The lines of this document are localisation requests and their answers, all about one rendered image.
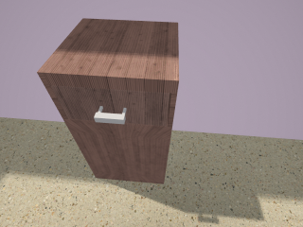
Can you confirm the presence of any drawer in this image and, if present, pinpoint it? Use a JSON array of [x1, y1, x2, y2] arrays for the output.
[[51, 85, 170, 126]]

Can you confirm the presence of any cabinet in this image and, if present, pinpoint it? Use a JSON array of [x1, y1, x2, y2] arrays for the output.
[[37, 18, 179, 184]]

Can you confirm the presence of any handle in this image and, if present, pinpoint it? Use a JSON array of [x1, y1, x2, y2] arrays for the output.
[[94, 106, 127, 125]]

